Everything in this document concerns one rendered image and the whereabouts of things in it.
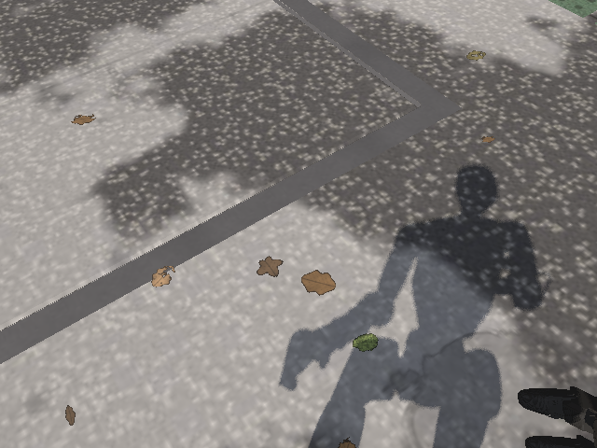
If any right robot hand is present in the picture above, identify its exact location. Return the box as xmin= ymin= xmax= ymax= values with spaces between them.
xmin=518 ymin=386 xmax=597 ymax=448

